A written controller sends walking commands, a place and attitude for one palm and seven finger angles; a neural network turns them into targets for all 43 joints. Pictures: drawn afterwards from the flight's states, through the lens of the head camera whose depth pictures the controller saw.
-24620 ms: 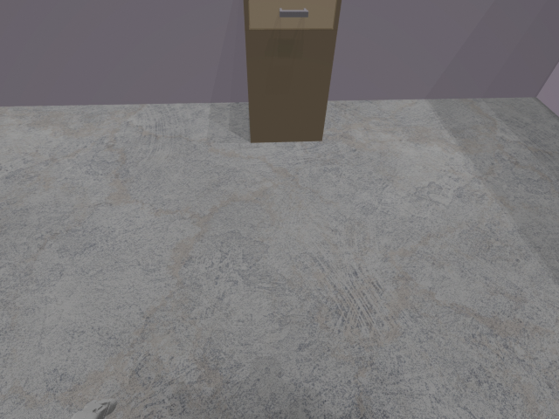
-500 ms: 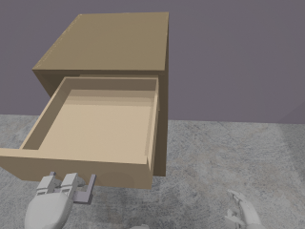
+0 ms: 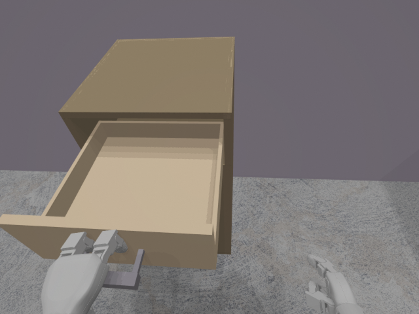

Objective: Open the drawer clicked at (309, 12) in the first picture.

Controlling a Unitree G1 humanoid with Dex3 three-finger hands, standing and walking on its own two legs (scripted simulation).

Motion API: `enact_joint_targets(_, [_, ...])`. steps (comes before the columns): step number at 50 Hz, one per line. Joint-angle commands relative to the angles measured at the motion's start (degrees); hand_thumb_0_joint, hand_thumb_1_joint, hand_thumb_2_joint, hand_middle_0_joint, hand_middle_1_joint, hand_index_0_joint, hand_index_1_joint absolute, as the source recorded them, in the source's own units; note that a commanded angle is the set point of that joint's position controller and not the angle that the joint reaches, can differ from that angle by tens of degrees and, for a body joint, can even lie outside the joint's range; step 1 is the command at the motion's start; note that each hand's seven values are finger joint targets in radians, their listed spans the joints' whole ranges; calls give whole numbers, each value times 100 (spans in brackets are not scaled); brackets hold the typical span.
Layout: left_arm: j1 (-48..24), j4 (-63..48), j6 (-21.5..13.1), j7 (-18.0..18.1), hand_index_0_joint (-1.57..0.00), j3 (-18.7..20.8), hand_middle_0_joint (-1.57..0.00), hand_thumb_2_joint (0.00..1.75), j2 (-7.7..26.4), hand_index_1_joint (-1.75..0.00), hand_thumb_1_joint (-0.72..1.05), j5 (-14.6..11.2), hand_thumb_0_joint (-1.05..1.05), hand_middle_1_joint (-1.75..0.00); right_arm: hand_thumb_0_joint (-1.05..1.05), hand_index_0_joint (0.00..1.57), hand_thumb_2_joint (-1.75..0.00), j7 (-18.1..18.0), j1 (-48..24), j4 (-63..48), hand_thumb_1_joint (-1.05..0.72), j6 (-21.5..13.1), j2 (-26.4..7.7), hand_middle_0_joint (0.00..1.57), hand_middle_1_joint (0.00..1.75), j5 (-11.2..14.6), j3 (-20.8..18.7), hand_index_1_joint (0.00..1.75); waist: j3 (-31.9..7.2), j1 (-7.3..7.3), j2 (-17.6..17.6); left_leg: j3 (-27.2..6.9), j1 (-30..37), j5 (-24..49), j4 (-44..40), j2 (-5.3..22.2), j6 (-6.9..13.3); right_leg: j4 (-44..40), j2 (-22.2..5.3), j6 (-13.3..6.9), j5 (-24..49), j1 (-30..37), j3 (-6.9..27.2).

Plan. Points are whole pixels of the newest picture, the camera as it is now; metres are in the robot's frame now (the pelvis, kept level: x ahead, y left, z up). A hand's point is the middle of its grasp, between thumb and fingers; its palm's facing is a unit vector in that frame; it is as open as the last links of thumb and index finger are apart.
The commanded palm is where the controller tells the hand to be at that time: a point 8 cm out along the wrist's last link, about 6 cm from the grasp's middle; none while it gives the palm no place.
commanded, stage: lift the hand off the handle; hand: left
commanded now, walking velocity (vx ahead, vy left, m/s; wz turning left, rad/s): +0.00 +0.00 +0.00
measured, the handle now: (108, 266) +0.20 +0.22 +0.01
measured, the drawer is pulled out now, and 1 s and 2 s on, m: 0.30 0.30 0.30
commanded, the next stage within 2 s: draw the hand back to the body in 0.82 s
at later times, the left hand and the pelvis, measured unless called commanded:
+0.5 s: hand (79, 258) +0.17 +0.22 +0.12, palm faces +0.12 -0.16 -0.98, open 13.7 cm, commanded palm +0.13 +0.21 +0.18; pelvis +0.01 +0.00 +0.02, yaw -1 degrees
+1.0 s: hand (70, 259) +0.16 +0.21 +0.14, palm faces +0.04 -0.15 -0.99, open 13.8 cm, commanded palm +0.13 +0.21 +0.21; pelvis +0.02 +0.00 +0.03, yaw -1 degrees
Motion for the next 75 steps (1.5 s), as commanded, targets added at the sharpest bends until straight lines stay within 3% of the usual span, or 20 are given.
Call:
enact_joint_targets(1, [-351, -1689, -24, 147, -30, 521, -30, 30, 706, -120, -50, -68, 0, -120, 0, 20, -90, -10, -786, -1021, -90, -294, -445, 20, 30, 83, -202, 30, -432, -28, -151, -501, 1344, 1409, -934, 466, -256, -994, -263, -136, 700, -277, 126])
enact_joint_targets(7, [-433, -2134, 14, -14, -30, 754, -30, 30, 1004, -120, -50, -66, 0, -120, 0, 20, -90, 7, -754, -1054, -90, -315, -470, 20, 30, 63, -163, 30, -511, 54, -101, -462, 1560, 1669, -970, 506, -308, -1119, -268, -154, 796, -209, 260])
enact_joint_targets(8, [-256, -2152, 31, -47, -30, 601, -30, 30, 818, -120, -50, -143, 0, -120, 0, 20, -90, 4, -774, -1068, -90, -327, -441, 20, 30, 102, -161, 30, -443, 25, -44, -478, 1574, 1701, -1021, 506, -296, -1146, -294, -133, 872, -96, 186])
enact_joint_targets(15, [109, -2348, 98, -288, -30, 1124, -30, 30, 1238, -120, -50, -364, 0, -120, 0, 20, -90, -10, -811, -1096, -90, -336, -471, 20, 30, 157, -67, 30, -413, 121, -259, -417, 1663, 1903, -1130, 499, -266, -1387, -332, -103, 1370, 283, 366])
enact_joint_targets(18, [-165, -2608, 110, -401, -30, 888, -30, 30, 1038, -120, -50, -458, 0, -120, 0, 20, -90, -14, -826, -1080, -90, -330, -479, 20, 30, 176, -109, 30, -192, -9, -205, -427, 1754, 1843, -1251, 542, -254, -1511, -385, -59, 1260, 270, 287])
enact_joint_targets(22, [137, -2660, 235, -619, -30, 1016, -30, 30, 1195, -120, -50, -519, 0, -120, 0, 20, -90, -4, -811, -1122, -90, -310, -506, 20, 30, 198, -102, 30, -302, 162, -191, -380, 1883, 1894, -1388, 574, -265, -1676, -367, -59, 1279, 504, 306])
enact_joint_targets(23, [122, -2649, 278, -678, -30, 870, -30, 30, 1057, -120, -50, -584, 0, -120, 0, 20, -90, 3, -849, -1133, -90, -300, -482, 20, 30, 246, -81, 30, -99, 57, -305, -410, 1846, 1830, -1451, 571, -263, -1722, -410, -29, 1256, 531, 291])
enact_joint_targets(26, [173, -2725, 405, -879, -30, 887, -30, 30, 1103, -120, -50, -643, 0, -120, 0, 20, -90, 25, -944, -1174, -90, -275, -485, 20, 30, 300, -37, 30, -35, 134, -315, -357, 1849, 1893, -1608, 582, -254, -1841, -450, -14, 1441, 816, 296])
enact_joint_targets(27, [112, -2672, 454, -940, -30, 1087, -30, 30, 1386, -120, -50, -555, 0, -120, 0, 20, -90, 23, -923, -1160, -90, -236, -517, 20, 30, 265, -20, 30, -70, 227, -302, -343, 1877, 1972, -1635, 591, -268, -1857, -403, -21, 1463, 840, 299])
enact_joint_targets(28, [-36, -2841, 484, -973, -30, 942, -30, 30, 1250, -120, -50, -594, 0, -120, 0, 20, -90, 23, -954, -1201, -90, -224, -501, 20, 30, 290, -6, 30, 7, 146, -251, -352, 1907, 1933, -1702, 601, -278, -1892, -453, -6, 1401, 885, 303])
enact_joint_targets(32, [24, -3147, 553, -1114, -30, 1267, -30, 30, 1597, -120, -50, -615, 0, -120, 0, 20, -90, 2, -933, -1276, -90, -204, -558, 20, 30, 265, 9, 30, -181, 280, -188, -306, 2108, 2147, -1727, 615, -258, -2017, -418, -18, 1620, 1101, 370])
enact_joint_targets(36, [-105, -3584, 571, -1247, -30, 991, -30, 30, 1274, -120, -50, -758, 0, -120, 0, 20, -90, 44, -927, -1339, -90, -214, -536, 20, 30, 316, -7, 30, 52, 157, -50, -362, 2267, 2244, -1826, 680, -294, -2125, -438, -27, 1459, 1010, 347])
enact_joint_targets(40, [533, -3043, 604, -1419, -30, 1045, -30, 30, 1195, -120, -50, -723, 0, -120, 0, 20, -90, 127, -834, -1320, -90, -211, -521, 20, 30, 294, 31, 30, 136, 253, -457, -298, 2191, 2285, -1841, 656, -275, -2137, -389, 7, 1615, 1108, 236])
enact_joint_targets(43, [443, -3236, 569, -1388, -30, 1194, -30, 30, 1351, -120, -50, -767, 0, -120, 0, 20, -90, 107, -922, -1415, -90, -141, -565, 20, 30, 331, 35, 30, 103, 221, -547, -240, 2121, 2211, -1869, 647, -292, -2172, -460, 47, 1810, 1281, 357])
enact_joint_targets(49, [33, -3665, 455, -1274, -30, 1238, -30, 30, 1403, -120, -50, -681, 0, -120, 0, 20, -90, 26, -919, -1464, -90, -209, -588, 20, 30, 270, 7, 30, 63, 195, -20, -293, 2385, 2058, -1763, 609, -236, -2334, -402, -52, 1533, 1011, 566])
enact_joint_targets(55, [156, -3184, 367, -1319, -30, 1491, -30, 30, 1579, -120, -50, -623, 0, -120, 0, 20, -90, -27, -726, -1341, -90, -221, -560, 20, 30, 198, 5, 30, 19, 261, -224, -264, 2421, 2103, -1734, 585, -233, -2304, -420, -55, 1503, 1026, 413])
enact_joint_targets(59, [206, -2988, 443, -1359, -30, 1748, -30, 30, 1680, -120, -50, -868, 0, -120, 0, 20, -90, -44, -1030, -1285, -90, -214, -573, 20, 30, 316, 13, 30, 208, 215, -357, -335, 2290, 2136, -1865, 521, -238, -2356, -440, -23, 1937, 1291, 533])
enact_joint_targets(64, [226, -3215, 434, -1470, -30, 1783, -30, 30, 1726, -120, -50, -1064, 0, -120, 0, 20, -90, -88, -1054, -1318, -90, -228, -632, 20, 30, 330, 1, 30, 87, 215, -64, -314, 2396, 2380, -1906, 516, -236, -2376, -468, 18, 2242, 1426, 483])
enact_joint_targets(72, [122, -3157, 226, -1490, -30, 1939, -30, 30, 1940, -120, -50, -966, 0, -120, 0, 20, -90, -180, -781, -1258, -90, -178, -676, 20, 30, 211, -27, 30, 226, 251, -215, -281, 2368, 2230, -1961, 581, -265, -2437, -436, 22, 1614, 1118, 201])
enact_joint_targets(75, [65, -3134, 200, -1450, -30, 2077, -30, 30, 2003, -120, -50, -879, 0, -120, 0, 20, -90, -164, -736, -1258, -90, -204, -643, 20, 30, 223, -23, 30, 109, 279, 3, -309, 2427, 2125, -1975, 618, -297, -2381, -428, -15, 1319, 1097, 156])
